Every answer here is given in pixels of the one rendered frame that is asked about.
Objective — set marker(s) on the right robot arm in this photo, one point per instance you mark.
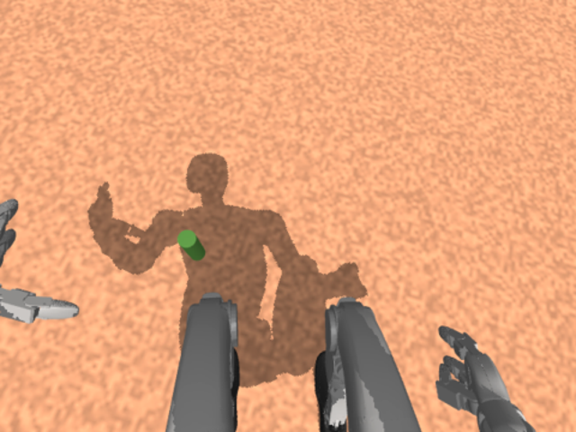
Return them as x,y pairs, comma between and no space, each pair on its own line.
501,416

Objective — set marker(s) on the right robot foot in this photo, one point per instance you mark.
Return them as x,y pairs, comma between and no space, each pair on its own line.
321,390

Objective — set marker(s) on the can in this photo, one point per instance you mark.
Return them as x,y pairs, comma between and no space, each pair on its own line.
191,245

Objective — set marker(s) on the left robot hand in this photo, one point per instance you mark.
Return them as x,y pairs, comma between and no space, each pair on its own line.
19,304

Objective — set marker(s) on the right robot hand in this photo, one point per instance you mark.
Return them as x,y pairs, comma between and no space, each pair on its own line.
479,379

